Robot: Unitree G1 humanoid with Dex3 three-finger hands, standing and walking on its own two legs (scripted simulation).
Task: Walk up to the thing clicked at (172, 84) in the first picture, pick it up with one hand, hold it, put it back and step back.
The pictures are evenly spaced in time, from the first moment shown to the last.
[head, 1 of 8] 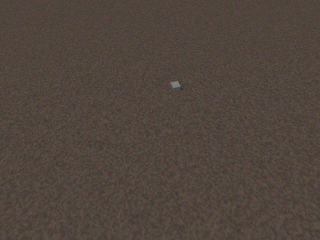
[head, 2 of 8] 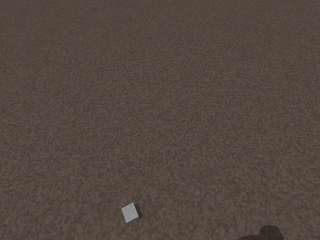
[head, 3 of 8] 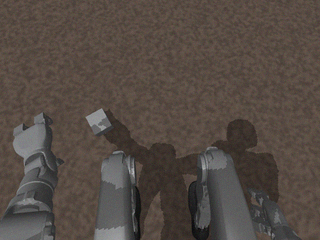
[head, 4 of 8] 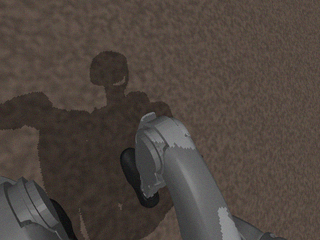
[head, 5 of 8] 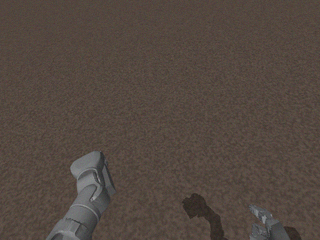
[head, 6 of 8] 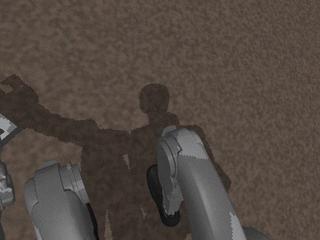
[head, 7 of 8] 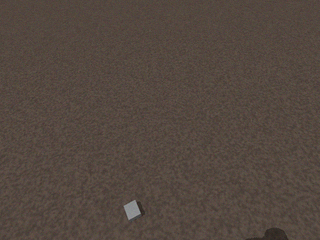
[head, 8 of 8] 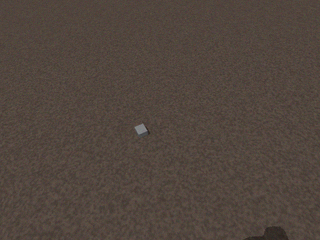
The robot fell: no
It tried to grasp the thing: yes
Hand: left
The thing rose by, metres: 0.70
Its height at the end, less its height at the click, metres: +0.00
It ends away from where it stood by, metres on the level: 0.01
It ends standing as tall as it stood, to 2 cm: yes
